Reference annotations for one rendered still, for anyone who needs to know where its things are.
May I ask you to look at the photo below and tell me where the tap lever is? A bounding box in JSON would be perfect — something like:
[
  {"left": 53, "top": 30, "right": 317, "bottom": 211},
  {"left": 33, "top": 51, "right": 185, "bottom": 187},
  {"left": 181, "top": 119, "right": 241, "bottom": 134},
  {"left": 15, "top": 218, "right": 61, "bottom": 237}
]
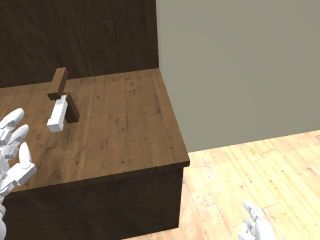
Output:
[{"left": 47, "top": 95, "right": 68, "bottom": 132}]

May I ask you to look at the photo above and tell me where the counter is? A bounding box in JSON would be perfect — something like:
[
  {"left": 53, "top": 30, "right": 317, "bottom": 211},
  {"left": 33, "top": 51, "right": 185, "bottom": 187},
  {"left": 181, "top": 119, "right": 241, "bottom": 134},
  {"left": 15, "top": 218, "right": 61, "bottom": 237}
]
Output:
[{"left": 0, "top": 0, "right": 190, "bottom": 240}]

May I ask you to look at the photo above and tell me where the right robot hand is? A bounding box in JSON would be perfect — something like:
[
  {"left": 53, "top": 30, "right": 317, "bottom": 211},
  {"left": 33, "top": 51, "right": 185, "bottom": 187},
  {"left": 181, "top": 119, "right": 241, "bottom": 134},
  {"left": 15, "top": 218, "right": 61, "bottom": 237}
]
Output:
[{"left": 238, "top": 200, "right": 277, "bottom": 240}]

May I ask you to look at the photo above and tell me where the left robot hand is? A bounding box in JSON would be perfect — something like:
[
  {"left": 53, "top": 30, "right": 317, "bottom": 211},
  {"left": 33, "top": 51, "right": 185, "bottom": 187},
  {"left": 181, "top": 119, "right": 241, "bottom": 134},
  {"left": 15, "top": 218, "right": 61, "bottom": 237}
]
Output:
[{"left": 0, "top": 108, "right": 36, "bottom": 204}]

